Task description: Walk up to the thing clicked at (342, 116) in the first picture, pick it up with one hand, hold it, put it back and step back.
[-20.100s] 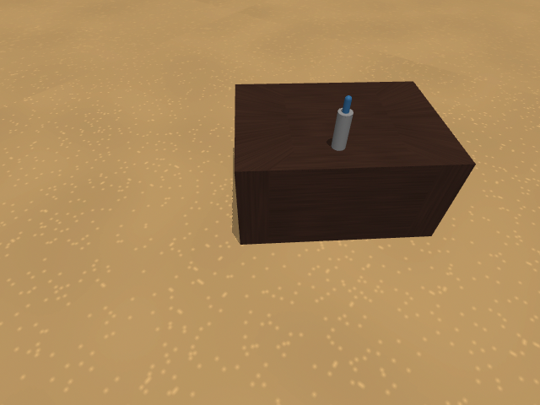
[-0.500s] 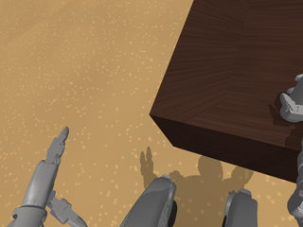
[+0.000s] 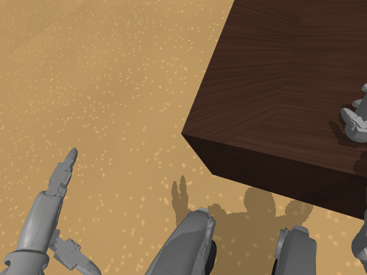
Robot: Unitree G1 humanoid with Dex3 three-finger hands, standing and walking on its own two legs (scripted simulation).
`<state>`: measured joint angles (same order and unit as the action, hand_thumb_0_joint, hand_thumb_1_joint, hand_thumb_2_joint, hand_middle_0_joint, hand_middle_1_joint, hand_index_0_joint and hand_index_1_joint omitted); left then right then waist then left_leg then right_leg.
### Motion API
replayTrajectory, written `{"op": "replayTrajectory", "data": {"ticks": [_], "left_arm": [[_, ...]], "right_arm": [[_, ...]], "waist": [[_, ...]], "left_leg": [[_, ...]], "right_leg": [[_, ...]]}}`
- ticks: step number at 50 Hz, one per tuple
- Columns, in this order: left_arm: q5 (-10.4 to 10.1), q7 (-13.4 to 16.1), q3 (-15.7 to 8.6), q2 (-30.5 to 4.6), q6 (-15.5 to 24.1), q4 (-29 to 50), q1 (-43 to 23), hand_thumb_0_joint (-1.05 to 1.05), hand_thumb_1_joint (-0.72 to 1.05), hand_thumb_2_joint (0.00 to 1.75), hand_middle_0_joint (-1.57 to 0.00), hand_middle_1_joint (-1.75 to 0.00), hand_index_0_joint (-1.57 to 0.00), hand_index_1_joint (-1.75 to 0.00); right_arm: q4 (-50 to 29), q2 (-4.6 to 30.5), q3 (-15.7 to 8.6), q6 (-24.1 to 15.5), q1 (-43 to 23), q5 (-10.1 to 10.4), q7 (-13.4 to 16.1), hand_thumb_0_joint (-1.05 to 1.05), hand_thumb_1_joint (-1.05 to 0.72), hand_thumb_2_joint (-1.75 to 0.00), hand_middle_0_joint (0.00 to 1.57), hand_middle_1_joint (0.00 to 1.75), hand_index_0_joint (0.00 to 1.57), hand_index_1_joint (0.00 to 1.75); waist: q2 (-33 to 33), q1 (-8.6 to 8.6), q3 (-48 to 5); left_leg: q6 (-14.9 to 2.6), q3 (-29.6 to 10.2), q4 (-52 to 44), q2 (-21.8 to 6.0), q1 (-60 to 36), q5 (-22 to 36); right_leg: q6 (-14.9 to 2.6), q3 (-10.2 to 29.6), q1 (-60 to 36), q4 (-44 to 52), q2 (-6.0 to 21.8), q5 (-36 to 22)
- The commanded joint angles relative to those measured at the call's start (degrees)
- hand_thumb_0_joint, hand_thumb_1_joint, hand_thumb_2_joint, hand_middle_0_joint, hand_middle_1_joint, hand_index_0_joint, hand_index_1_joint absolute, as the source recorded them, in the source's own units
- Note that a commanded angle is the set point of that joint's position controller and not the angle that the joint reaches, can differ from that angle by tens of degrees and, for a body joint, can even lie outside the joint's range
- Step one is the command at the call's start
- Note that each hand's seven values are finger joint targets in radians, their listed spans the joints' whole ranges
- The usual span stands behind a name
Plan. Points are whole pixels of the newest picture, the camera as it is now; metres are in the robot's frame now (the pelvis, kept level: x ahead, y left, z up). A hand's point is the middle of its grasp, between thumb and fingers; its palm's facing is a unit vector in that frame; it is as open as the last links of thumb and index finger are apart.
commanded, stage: open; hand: right
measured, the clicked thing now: out of the picture +0.50 -0.24 -0.02
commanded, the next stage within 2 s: withdraw in 0.32 s
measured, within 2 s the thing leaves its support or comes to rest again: rests again in 1.96 s
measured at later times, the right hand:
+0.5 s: hand out of the picture +0.51 -0.23 -0.03, palm faces +0.24 +0.97 +0.00, open 12.0 cm
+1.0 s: hand out of the picture +0.52 -0.34 +0.09, palm faces +0.36 +0.92 -0.16, open 15.8 cm
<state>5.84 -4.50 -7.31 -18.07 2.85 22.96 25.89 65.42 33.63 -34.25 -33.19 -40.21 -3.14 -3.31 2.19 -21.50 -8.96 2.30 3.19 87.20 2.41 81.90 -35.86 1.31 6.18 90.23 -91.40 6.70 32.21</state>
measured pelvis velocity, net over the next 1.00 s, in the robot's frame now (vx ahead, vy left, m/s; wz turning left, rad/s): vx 0.02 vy -0.01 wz -0.02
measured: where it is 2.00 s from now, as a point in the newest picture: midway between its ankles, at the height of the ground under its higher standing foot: outside the picture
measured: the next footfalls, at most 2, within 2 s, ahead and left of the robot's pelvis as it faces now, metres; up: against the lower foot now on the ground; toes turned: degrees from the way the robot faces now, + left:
none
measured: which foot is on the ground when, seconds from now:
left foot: down 0.00-1.00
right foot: down 0.00-1.00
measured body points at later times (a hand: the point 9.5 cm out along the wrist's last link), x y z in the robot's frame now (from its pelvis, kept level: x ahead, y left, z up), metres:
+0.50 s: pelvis +0.00 +0.00 +0.00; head +0.18 -0.08 +0.40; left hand +0.18 +0.26 +0.12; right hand +0.49 -0.29 -0.03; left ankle +0.05 +0.15 -0.54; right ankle +0.07 -0.13 -0.54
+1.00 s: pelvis +0.02 -0.01 +0.06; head +0.17 -0.08 +0.48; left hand +0.18 +0.25 +0.11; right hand +0.50 -0.39 +0.10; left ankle +0.05 +0.15 -0.54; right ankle +0.07 -0.13 -0.54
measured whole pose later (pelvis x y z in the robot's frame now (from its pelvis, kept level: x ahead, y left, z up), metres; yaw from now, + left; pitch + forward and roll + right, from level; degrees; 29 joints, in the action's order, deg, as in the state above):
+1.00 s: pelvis +0.02 -0.01 +0.06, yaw -1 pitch +26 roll +7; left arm 2.2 -2.1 -3.1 -17.0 -4.1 14.1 26.4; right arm 67.8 45.4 -33.0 -15.0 -48.3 -5.5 -4.8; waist -0.2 -15.7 -8.3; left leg 2.9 2.2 72.4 2.4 67.4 -31.7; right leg 0.6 4.2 75.7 -78.1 6.9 29.5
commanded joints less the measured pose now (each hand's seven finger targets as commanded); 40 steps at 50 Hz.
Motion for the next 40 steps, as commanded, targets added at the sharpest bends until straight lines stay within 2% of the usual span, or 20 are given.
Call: {"op": "replayTrajectory", "data": {"ticks": [1, 2, 3, 5, 7, 9, 13, 14, 18, 19, 20, 21, 22, 23, 26, 29, 32, 35, 37, 40], "left_arm": [[-0.6, 1.9, -9.4, -11.2, 2.6, 10.0, 1.7, 0.0, -0.52, 0.03, -0.05, -0.06, -0.06, -0.05], [-0.7, 1.9, -9.5, -11.2, 2.7, 11.0, 1.8, 0.0, -0.5, 0.02, -0.05, -0.06, -0.07, -0.05], [-0.6, 1.9, -9.2, -11.0, 2.7, 11.1, 2.6, 0.0, -0.52, 0.03, -0.05, -0.06, -0.06, -0.05], [-0.7, 1.9, -9.0, -10.6, 2.6, 10.3, 3.2, 0.0, -0.52, 0.04, -0.05, -0.06, -0.06, -0.05], [-0.8, 2.0, -9.3, -10.9, 2.6, 9.9, 3.4, 0.0, -0.52, 0.03, -0.05, -0.06, -0.06, -0.05], [-0.9, 1.8, -9.0, -10.5, 2.6, 10.8, 3.4, 0.0, -0.53, 0.04, -0.05, -0.06, -0.06, -0.05], [-1.1, 1.6, -9.3, -10.5, 2.8, 11.7, 4.5, 0.0, -0.53, 0.04, -0.05, -0.06, -0.06, -0.05], [-1.0, 1.5, -9.2, -10.3, 2.8, 11.6, 4.8, 0.0, -0.54, 0.04, -0.05, -0.06, -0.05, -0.05], [-1.5, 1.6, -9.4, -10.6, 2.6, 12.8, 4.5, 0.0, -0.54, 0.04, -0.05, -0.06, -0.06, -0.05], [-1.5, 1.6, -9.7, -10.9, 2.6, 12.7, 4.2, 0.0, -0.54, 0.05, -0.05, -0.06, -0.05, -0.05], [-1.5, 1.7, -9.9, -10.7, 2.6, 13.0, 4.5, 0.0, -0.54, 0.05, -0.05, -0.06, -0.05, -0.05], [-1.6, 1.6, -9.7, -10.7, 2.6, 12.8, 5.2, 0.0, -0.54, 0.05, -0.05, -0.06, -0.05, -0.05], [-1.5, 1.7, -10.1, -11.3, 2.6, 13.1, 4.1, 0.0, -0.52, 0.03, -0.05, -0.05, -0.06, -0.05], [-1.7, 1.9, -10.9, -12.0, 2.6, 14.2, 3.7, 0.0, -0.53, 0.04, -0.05, -0.05, -0.06, -0.05], [-1.8, 2.3, -12.9, -13.9, 2.4, 15.1, 4.7, 0.0, -0.52, 0.04, -0.05, -0.05, -0.05, -0.05], [-2.1, 2.2, -10.7, -11.5, 2.0, 10.4, 6.2, 0.0, -0.52, 0.04, -0.05, -0.05, -0.05, -0.05], [-2.2, 2.4, -7.7, -9.5, 1.8, 7.6, 4.9, 0.0, -0.53, 0.03, -0.05, -0.05, -0.05, -0.05], [-2.0, 2.6, -4.8, -7.9, 1.4, 6.6, 5.2, 0.0, -0.53, 0.03, -0.05, -0.05, -0.05, -0.05], [-2.1, 3.0, -4.6, -8.6, 1.2, 6.3, 4.7, 0.0, -0.53, 0.03, -0.05, -0.05, -0.05, -0.05], [-2.4, 3.8, -5.9, -10.4, 0.4, 4.8, 3.3, 0.0, -0.55, 0.04, -0.06, -0.05, -0.05, -0.05]], "right_arm": [[-16.2, 14.4, -0.2, -5.8, -26.0, 1.2, -0.2, 0.0, 0.14, -0.65, 1.06, 0.89, 1.07, 0.89], [-15.2, 13.7, 0.3, -5.5, -26.3, 1.2, -0.2, 0.0, 0.16, -0.57, 1.11, 0.83, 1.12, 0.83], [-14.8, 12.4, 0.9, -5.4, -25.6, 1.2, -0.5, 0.0, 0.21, -0.57, 1.03, 0.82, 1.04, 0.82], [-14.0, 14.2, 0.2, -5.1, -24.9, 1.1, -0.4, 0.0, 0.25, -0.51, 0.98, 0.77, 0.99, 0.77], [-11.9, 12.6, 0.7, -4.6, -24.4, 1.1, -0.5, 0.0, 0.28, -0.45, 0.95, 0.72, 0.96, 0.72], [-10.2, 12.5, 0.5, -4.0, -22.9, 0.9, -0.4, 0.0, 0.32, -0.4, 0.9, 0.66, 0.91, 0.66], [-10.6, 13.2, 0.0, -3.4, -22.8, 1.0, -0.7, 0.0, 0.35, -0.34, 0.84, 0.6, 0.85, 0.6], [-8.9, 12.1, 0.1, -3.3, -21.4, 1.1, -0.9, 0.0, 0.36, -0.32, 0.83, 0.58, 0.84, 0.58], [-10.3, 12.6, -0.2, -3.2, -22.7, 1.1, -1.2, 0.0, 0.36, -0.28, 0.73, 0.5, 0.73, 0.5], [-11.5, 14.3, -1.0, -3.2, -22.8, 1.0, -1.0, 0.0, 0.35, -0.29, 0.7, 0.5, 0.71, 0.5], [-10.2, 13.1, -0.1, -3.0, -22.9, 1.1, -1.0, 0.0, 0.35, -0.3, 0.69, 0.5, 0.7, 0.5], [-10.3, 11.9, 0.0, -2.9, -22.4, 1.3, -1.2, 0.0, 0.33, -0.29, 0.67, 0.48, 0.67, 0.48], [-9.5, 12.7, -0.2, -2.9, -22.0, 1.3, -1.1, 0.0, 0.25, -0.36, 0.59, 0.48, 0.6, 0.49], [-12.0, 15.3, -1.4, -3.0, -22.3, 1.1, -0.8, 0.0, 0.23, -0.37, 0.56, 0.47, 0.56, 0.47], [-15.3, 18.9, -2.7, -3.0, -23.3, 1.1, -0.9, 0.0, 0.16, -0.4, 0.52, 0.48, 0.52, 0.48], [-17.5, 20.9, -4.1, -2.3, -23.6, 1.9, -2.0, 0.0, 0.16, -0.38, 0.53, 0.46, 0.53, 0.46], [-20.1, 23.8, -4.2, -1.4, -26.4, 2.0, -3.0, 0.0, 0.19, -0.3, 0.46, 0.38, 0.45, 0.38], [-19.6, 25.9, -4.3, 0.5, -25.8, 2.3, -4.2, 0.0, 0.23, -0.25, 0.39, 0.31, 0.38, 0.31], [-19.6, 28.2, -5.4, 2.1, -26.3, 2.9, -5.1, 0.0, 0.28, -0.2, 0.33, 0.25, 0.32, 0.25], [-16.7, 26.5, -3.9, 5.1, -26.2, 3.5, -6.6, 0.0, 0.29, -0.14, 0.25, 0.18, 0.25, 0.18]], "waist": [[-25.4, 0.79, -31.9], [-24.9, 0.42, -32.7], [-24.7, -0.03, -32.3], [-25.2, 1.14, -31.4], [-23.3, -0.23, -29.1], [-22.0, 0.51, -28.6], [-21.3, 0.69, -29.8], [-20.8, 0.32, -28.8], [-20.7, 0.29, -29.5], [-21.0, 1.44, -30.4], [-20.1, 0.07, -29.6], [-19.6, -0.04, -28.8], [-19.2, 0.25, -28.0], [-20.1, 0.85, -30.1], [-21.2, 0.61, -33.7], [-24.3, 2.37, -32.3], [-28.0, 3.88, -31.9], [-26.3, 4.76, -32.7], [-26.4, 5.26, -33.9], [-24.0, 3.73, -32.0]], "left_leg": [[-3.73, 1.8, -9.7, 2.0, -5.8, 14.2], [-3.72, 1.7, -10.0, 2.1, -6.5, 14.4], [-3.71, 1.8, -9.7, 2.0, -6.5, 14.8], [-3.66, 1.3, -10.1, 2.1, -6.3, 14.7], [-3.7, 1.5, -9.9, 2.1, -5.6, 13.9], [-3.58, 1.3, -10.2, 2.0, -6.0, 13.8], [-3.49, 1.1, -9.9, 2.0, -7.0, 15.0], [-3.37, 1.2, -9.7, 2.0, -7.2, 15.9], [-3.59, 1.4, -9.3, 1.9, -6.9, 14.9], [-3.51, 1.0, -9.6, 2.1, -7.0, 14.7], [-3.32, 0.9, -10.2, 2.1, -7.4, 14.7], [-3.41, 1.1, -10.0, 2.0, -7.5, 14.3], [-3.49, 1.1, -10.0, 2.1, -7.2, 13.3], [-3.3, 0.5, -10.5, 2.0, -8.0, 13.8], [-3.03, 0.1, -11.6, 2.1, -10.8, 16.0], [-3.29, 0.5, -11.3, 2.0, -10.6, 17.9], [-3.55, 0.2, -12.2, 1.7, -9.9, 15.7], [-3.0, -1.1, -14.8, 1.6, -14.2, 18.2], [-2.77, -1.7, -16.4, 1.4, -16.7, 19.7], [-2.91, -0.4, -17.9, 1.6, -17.0, 19.2]], "right_leg": [[-0.75, 0.2, -38.1, 11.8, -1.9, -13.3], [-0.88, 0.1, -38.0, 11.7, -2.1, -13.1], [-0.84, 0.1, -37.7, 11.5, -2.0, -13.4], [-1.01, -0.4, -36.9, 11.4, -2.2, -13.2], [-1.04, -0.3, -34.8, 11.4, -2.2, -11.3], [-1.29, -0.4, -33.4, 11.3, -2.2, -10.7], [-1.5, -0.6, -32.2, 10.6, -2.3, -11.5], [-1.59, -0.7, -31.8, 10.2, -2.3, -12.4], [-1.46, -0.4, -31.7, 10.9, -2.5, -11.2], [-1.62, -0.6, -31.9, 10.7, -2.4, -11.0], [-1.79, -0.8, -31.1, 10.3, -2.4, -10.1], [-1.68, -0.7, -30.6, 10.7, -2.5, -9.5], [-1.68, -0.7, -29.5, 11.1, -2.6, -8.0], [-1.75, -1.0, -30.5, 10.7, -2.5, -8.6], [-1.86, -1.0, -34.0, 10.4, -2.3, -11.5], [-1.32, -1.3, -35.9, 11.5, -2.4, -15.2], [-0.71, -1.6, -38.8, 13.2, -2.2, -14.3], [-1.25, -2.0, -38.3, 13.1, -2.2, -15.3], [-1.39, -2.0, -39.3, 13.6, -2.2, -16.5], [-1.28, -1.5, -40.9, 16.6, -2.0, -15.9]]}}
